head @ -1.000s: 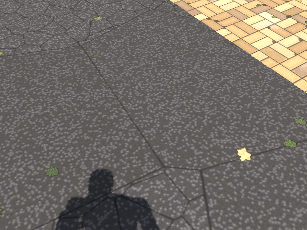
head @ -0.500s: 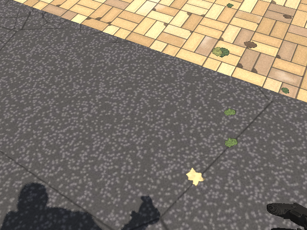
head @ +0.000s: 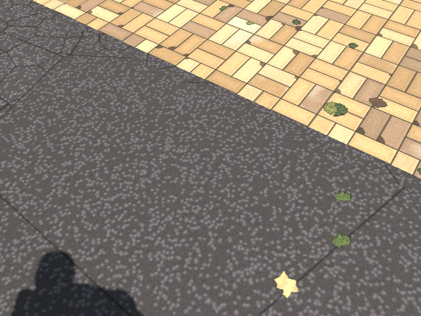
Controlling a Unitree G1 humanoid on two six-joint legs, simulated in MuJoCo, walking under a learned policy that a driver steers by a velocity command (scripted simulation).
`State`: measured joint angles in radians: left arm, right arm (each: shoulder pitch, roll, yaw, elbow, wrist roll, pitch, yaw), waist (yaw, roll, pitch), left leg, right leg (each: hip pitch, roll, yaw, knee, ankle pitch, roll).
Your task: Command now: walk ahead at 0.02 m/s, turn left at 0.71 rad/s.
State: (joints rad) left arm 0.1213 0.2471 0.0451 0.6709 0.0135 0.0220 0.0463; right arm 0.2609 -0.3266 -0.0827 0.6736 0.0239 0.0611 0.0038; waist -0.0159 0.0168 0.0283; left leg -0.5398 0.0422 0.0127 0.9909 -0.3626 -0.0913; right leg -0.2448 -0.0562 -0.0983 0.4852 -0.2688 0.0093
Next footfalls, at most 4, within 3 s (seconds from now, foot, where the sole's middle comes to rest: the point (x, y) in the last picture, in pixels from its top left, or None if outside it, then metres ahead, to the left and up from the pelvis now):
0.10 left None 0.05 0.14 -0.77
0.54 right None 0.13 -0.07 -0.77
0.84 left None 0.04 0.15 -0.77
1.32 right None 0.05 -0.11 -0.77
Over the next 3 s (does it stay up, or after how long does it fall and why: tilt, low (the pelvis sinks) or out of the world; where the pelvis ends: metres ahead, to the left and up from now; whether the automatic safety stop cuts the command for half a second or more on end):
stays up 0.96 0.38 -0.01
